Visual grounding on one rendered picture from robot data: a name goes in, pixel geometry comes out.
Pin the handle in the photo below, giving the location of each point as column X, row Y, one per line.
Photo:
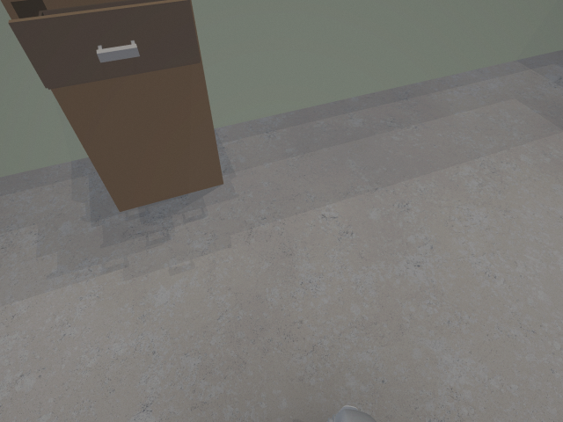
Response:
column 117, row 53

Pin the robot right shin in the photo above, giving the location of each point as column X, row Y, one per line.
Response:
column 348, row 407

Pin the cabinet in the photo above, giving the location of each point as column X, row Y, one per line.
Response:
column 150, row 136

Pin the drawer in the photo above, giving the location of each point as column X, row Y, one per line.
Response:
column 62, row 44

